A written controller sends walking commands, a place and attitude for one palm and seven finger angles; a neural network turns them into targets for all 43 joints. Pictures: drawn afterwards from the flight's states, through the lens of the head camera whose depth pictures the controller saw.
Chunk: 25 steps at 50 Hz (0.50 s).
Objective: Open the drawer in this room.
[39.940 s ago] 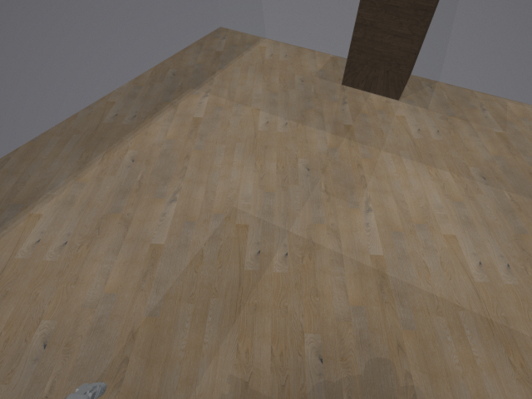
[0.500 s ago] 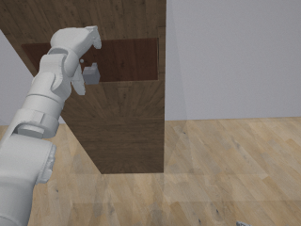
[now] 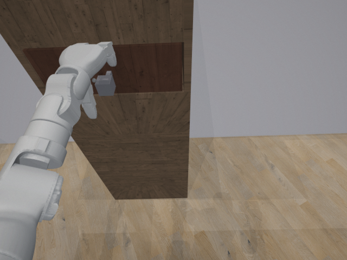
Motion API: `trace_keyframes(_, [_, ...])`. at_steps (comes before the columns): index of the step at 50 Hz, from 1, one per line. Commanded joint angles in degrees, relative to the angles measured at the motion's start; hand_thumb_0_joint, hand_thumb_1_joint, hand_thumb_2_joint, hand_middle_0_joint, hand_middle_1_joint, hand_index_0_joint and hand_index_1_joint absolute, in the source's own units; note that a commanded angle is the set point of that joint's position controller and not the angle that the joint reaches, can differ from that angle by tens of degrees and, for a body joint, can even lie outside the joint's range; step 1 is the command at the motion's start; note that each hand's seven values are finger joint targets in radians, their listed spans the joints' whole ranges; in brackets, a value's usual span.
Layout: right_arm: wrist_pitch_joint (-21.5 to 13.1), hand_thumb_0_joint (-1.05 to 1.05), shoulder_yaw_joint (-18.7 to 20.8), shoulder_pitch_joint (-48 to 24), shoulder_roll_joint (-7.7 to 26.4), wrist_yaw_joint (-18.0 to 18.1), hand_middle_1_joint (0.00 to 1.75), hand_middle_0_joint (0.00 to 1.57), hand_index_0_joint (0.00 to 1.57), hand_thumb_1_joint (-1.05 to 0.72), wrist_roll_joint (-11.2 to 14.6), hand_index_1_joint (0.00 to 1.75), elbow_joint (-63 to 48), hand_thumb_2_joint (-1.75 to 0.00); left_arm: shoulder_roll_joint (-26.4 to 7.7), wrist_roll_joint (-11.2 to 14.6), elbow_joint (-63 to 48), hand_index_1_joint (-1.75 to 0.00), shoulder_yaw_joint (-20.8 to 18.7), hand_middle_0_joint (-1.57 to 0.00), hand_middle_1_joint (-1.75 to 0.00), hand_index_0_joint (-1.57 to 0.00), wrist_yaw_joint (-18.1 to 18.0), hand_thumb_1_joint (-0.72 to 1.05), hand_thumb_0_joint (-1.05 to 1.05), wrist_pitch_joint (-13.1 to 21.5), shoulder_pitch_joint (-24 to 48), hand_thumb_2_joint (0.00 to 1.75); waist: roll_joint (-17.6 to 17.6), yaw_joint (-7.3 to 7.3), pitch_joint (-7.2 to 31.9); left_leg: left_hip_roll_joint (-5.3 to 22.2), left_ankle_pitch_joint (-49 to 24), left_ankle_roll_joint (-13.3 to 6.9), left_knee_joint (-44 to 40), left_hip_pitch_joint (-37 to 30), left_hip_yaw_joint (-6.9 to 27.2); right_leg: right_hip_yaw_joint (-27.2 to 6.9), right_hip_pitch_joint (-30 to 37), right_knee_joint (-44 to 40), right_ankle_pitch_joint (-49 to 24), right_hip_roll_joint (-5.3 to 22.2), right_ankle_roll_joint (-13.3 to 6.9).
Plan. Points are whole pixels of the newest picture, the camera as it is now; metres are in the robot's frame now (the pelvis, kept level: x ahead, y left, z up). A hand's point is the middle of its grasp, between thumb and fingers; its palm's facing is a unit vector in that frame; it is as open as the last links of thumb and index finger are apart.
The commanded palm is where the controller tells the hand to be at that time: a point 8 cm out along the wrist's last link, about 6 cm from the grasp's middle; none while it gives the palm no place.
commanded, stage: lower the fingers behind the handle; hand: left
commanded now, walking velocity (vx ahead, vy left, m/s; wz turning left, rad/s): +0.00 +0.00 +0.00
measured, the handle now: (107, 81) +0.52 +0.18 +0.14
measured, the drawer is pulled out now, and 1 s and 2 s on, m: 0.00 0.00 0.00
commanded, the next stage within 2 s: close the thumb around the handle in 1.30 s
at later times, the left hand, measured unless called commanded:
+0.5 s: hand (103, 89) +0.47 +0.18 +0.15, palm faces -0.02 -0.03 -1.00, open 13.8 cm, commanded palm +0.46 +0.19 +0.21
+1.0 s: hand (105, 97) +0.47 +0.18 +0.12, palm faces -0.04 -0.03 -1.00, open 13.8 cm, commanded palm +0.46 +0.20 +0.18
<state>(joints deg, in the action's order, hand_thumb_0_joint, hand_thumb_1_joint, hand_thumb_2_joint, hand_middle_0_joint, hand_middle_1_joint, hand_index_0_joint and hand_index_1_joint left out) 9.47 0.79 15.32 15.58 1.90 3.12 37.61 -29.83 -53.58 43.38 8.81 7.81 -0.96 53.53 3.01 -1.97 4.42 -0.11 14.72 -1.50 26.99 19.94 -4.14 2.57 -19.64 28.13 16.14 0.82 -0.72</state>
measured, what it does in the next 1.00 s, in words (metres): stands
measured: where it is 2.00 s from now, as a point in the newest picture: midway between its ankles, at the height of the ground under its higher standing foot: outside the picture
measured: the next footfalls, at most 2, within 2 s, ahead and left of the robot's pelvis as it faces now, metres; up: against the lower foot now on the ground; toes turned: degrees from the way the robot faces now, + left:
none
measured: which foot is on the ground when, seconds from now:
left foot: down 0.00-1.00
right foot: down 0.00-1.00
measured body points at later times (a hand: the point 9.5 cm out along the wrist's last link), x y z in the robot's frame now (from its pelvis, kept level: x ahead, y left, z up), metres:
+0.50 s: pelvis +0.00 +0.00 +0.00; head +0.04 -0.03 +0.45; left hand +0.47 +0.18 +0.20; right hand +0.09 -0.26 -0.14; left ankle -0.02 +0.10 -0.74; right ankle -0.03 -0.11 -0.74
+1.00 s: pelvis +0.00 -0.01 +0.00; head +0.05 -0.04 +0.44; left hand +0.47 +0.18 +0.18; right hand +0.07 -0.28 -0.14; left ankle -0.02 +0.10 -0.74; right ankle -0.03 -0.11 -0.74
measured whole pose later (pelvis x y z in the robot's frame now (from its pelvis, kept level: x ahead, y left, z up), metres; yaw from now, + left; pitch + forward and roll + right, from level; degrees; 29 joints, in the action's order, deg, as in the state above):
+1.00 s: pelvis +0.00 -0.01 +0.00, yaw +0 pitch +10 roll +1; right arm 9.3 2.0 16.7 15.5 2.4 2.6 38.2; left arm -27.7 -56.6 49.0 6.7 -0.4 0.0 49.0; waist 2.9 -3.3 5.7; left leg 1.2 16.3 -0.4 30.1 23.6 -3.9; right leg 2.6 -23.4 31.1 17.7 -0.3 -1.8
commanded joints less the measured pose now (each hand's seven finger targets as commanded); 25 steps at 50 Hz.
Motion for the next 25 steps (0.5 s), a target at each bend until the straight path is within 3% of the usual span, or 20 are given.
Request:
trace_keyframes(1, [-2.25, 0.00, 2.77, -0.48, 7.18, 0.30, 0.30, 0.20, 0.20, -0.90, -0.36, 0.30, -5.83, -0.90, -12.95, -0.10, -13.97, -1.20, -5.24, -0.30, -1.20, -0.30, -4.14, -0.50, 0.00, 1.29, 31.48, 0.30, -0.74, -0.18, 21.10, -0.71, -23.46, -1.27, 0.36, -11.70, 2.53, -1.61, 6.11, -1.05, -20.28, -1.19, -1.29])
trace_keyframes(3, [-2.45, 0.00, 2.98, -0.08, 7.24, 0.20, 0.30, 0.20, 0.20, -0.90, -0.48, 0.30, -5.46, -0.90, -14.27, -0.23, -13.95, -1.20, -6.81, -0.30, -1.20, -0.30, -5.14, -0.50, 0.00, 1.39, 30.99, 0.30, -1.70, 0.13, 22.58, -0.62, -25.11, -1.24, 0.76, -12.23, 2.87, -1.53, 6.71, -0.98, -20.27, -1.38, -1.48])
trace_keyframes(5, [-2.42, 0.00, 3.03, 0.01, 6.87, -0.06, 0.30, 0.20, 0.20, -0.90, -0.42, 0.30, -5.05, -0.90, -11.11, -0.30, -13.22, -1.20, -4.47, -0.30, -1.20, -0.30, -5.99, -0.50, 0.00, 0.80, 31.04, 0.30, -0.37, -0.48, 21.43, -0.56, -24.86, -1.04, 0.91, -12.45, 2.90, -1.10, 4.80, -0.69, -19.79, -1.57, -1.46])
trace_keyframes(6, [-2.38, 0.00, 3.08, 0.30, 7.06, -0.19, 0.30, 0.20, 0.20, -0.90, -0.47, 0.30, -4.53, -0.90, -11.18, -0.51, -12.22, -1.20, -4.80, -0.30, -1.20, -0.30, -6.40, -0.50, 0.00, 0.46, 31.12, 0.30, -0.69, -0.56, 20.69, -0.36, -24.76, -0.85, 0.84, -12.53, 3.14, -0.86, 3.82, -0.64, -19.07, -1.73, -1.53])
trace_keyframes(7, [-2.48, 0.00, 3.22, 0.13, 6.96, -0.27, 0.30, 0.20, 0.20, -0.90, -0.60, 0.30, -4.66, -0.90, -9.77, -0.33, -13.01, -1.20, -3.77, -0.30, -1.20, -0.30, -6.61, -0.50, 0.00, 0.19, 31.22, 0.30, -0.50, -0.45, 22.03, -0.41, -25.34, -0.95, 1.12, -13.28, 2.92, -1.07, 4.17, -0.54, -19.55, -1.68, -1.45])
trace_keyframes(8, [-2.47, 0.00, 3.23, 0.21, 7.18, -0.27, 0.30, 0.20, 0.20, -0.90, -0.59, 0.30, -4.74, -0.90, -11.16, -0.24, -12.34, -1.20, -5.24, -0.30, -1.20, -0.30, -6.68, -0.50, 0.00, -0.12, 29.71, 0.30, -2.13, -0.19, 23.02, -0.43, -26.55, -1.05, 1.33, -12.95, 2.97, -1.13, 5.62, -0.58, -20.63, -1.65, -1.54])
trace_keyframes(9, [-2.28, 0.00, 3.11, 0.05, 7.25, -0.28, 0.30, 0.20, 0.20, -0.90, -0.56, 0.30, -4.60, -0.90, -11.86, -0.70, -11.97, -1.20, -5.47, -0.30, -1.20, -0.30, -6.94, -0.50, 0.00, -0.41, 30.00, 0.30, -1.55, -0.13, 23.07, -0.53, -25.61, -0.98, 1.21, -12.22, 2.85, -1.23, 5.73, -0.31, -20.73, -1.59, -1.45])
trace_keyframes(10, [-2.21, 0.00, 3.02, -0.14, 6.96, -0.36, 0.30, 0.20, 0.20, -0.90, -0.58, 0.30, -4.51, -0.90, -9.18, -0.81, -11.37, -1.20, -3.30, -0.30, -1.20, -0.30, -7.00, -0.50, 0.00, -0.81, 30.38, 0.30, -1.23, -0.54, 21.74, -0.45, -25.45, -0.88, 1.12, -12.11, 2.97, -0.92, 4.54, -0.23, -20.28, -1.59, -1.48])
trace_keyframes(11, [-2.21, 0.00, 3.11, -0.15, 6.92, -0.44, 0.30, 0.20, 0.20, -0.90, -0.60, 0.30, -4.40, -0.90, -8.77, -0.66, -10.44, -1.20, -3.66, -0.30, -1.20, -0.30, -7.08, -0.50, 0.00, -1.26, 28.97, 0.30, -2.30, -0.31, 21.09, -0.30, -25.28, -1.00, 1.21, -11.99, 2.81, -0.94, 4.46, -0.30, -20.35, -1.63, -1.43])
trace_keyframes(12, [-2.01, 0.00, 2.99, -0.06, 7.30, -0.39, 0.30, 0.20, 0.20, -0.90, -0.62, 0.30, -4.37, -0.90, -11.40, -1.00, -9.39, -1.20, -5.88, -0.30, -1.20, -0.30, -7.22, -0.50, 0.00, -1.51, 27.68, 0.30, -2.69, 0.20, 20.90, -0.33, -24.65, -0.93, 0.90, -11.04, 2.84, -0.92, 5.24, -0.20, -20.13, -1.62, -1.51])
trace_keyframes(13, [-1.89, 0.00, 2.87, -0.34, 7.63, -0.24, 0.30, 0.20, 0.20, -0.90, -0.67, 0.30, -4.83, -0.90, -11.92, -0.78, -9.04, -1.20, -6.25, -0.30, -1.20, -0.30, -7.00, -0.50, 0.00, -1.53, 26.96, 0.30, -4.50, 0.43, 21.56, -0.60, -24.57, -1.10, 0.88, -9.95, 2.54, -1.09, 7.18, -0.38, -21.22, -1.49, -1.46])
trace_keyframes(16, [-1.76, 0.00, 2.61, -0.31, 7.24, 0.03, 0.30, 0.20, 0.20, -0.90, -0.33, 0.30, -4.69, -0.90, -8.87, -1.73, -6.42, -1.20, -3.31, -0.30, -1.20, -0.30, -6.89, -0.50, 0.00, -1.97, 27.92, 0.30, -4.18, -0.66, 17.85, -0.37, -21.31, -1.03, 0.46, -8.59, 2.51, -0.87, 4.12, -0.41, -18.69, -1.44, -1.32])
trace_keyframes(19, [-1.83, 0.00, 2.89, -0.03, 7.27, 0.28, 0.30, 0.20, 0.20, -0.90, -0.72, 0.30, -5.38, -0.90, -12.75, -2.11, -9.42, -1.20, -6.34, -0.30, -1.20, -0.30, -7.16, -0.50, 0.00, -0.29, 28.02, 0.30, -3.24, 0.14, 22.68, -0.70, -23.29, -1.27, 1.22, -9.23, 2.39, -1.64, 7.24, 0.43, -21.43, -1.26, -1.31])
trace_keyframes(20, [-1.85, 0.00, 2.90, -0.02, 6.77, 0.28, 0.30, 0.20, 0.20, -0.90, -0.76, 0.30, -5.65, -0.90, -10.06, -1.85, -9.80, -1.20, -4.44, -0.30, -1.20, -0.30, -7.22, -0.50, 0.00, -0.02, 27.74, 0.30, -2.70, -0.07, 22.13, -0.74, -23.71, -1.33, 1.39, -9.54, 2.24, -1.49, 6.58, 0.39, -21.66, -1.30, -1.31])
trace_keyframes(22, [-1.78, 0.00, 3.06, 0.40, 6.89, 0.33, 0.30, 0.20, 0.20, -0.90, -0.79, 0.30, -5.35, -0.90, -11.18, -2.03, -8.99, -1.20, -5.92, -0.30, -1.20, -0.30, -7.73, -0.50, 0.00, 0.47, 26.23, 0.30, -3.76, 0.06, 21.39, -0.52, -23.62, -1.25, 1.45, -9.39, 2.22, -1.33, 6.04, 0.54, -21.25, -1.49, -1.29])
trace_keyframes(25, [-1.90, 0.00, 3.14, 0.66, 6.86, 0.33, 0.30, 0.20, 0.20, -0.90, -0.71, 0.30, -5.00, -0.90, -10.26, -1.85, -8.22, -1.20, -5.39, -0.30, -1.20, -0.30, -8.69, -0.50, 0.00, 0.58, 26.13, 0.30, -3.66, -0.32, 20.19, -0.56, -22.27, -1.25, 1.45, -8.75, 2.04, -1.39, 5.02, 0.27, -20.42, -1.54, -1.22])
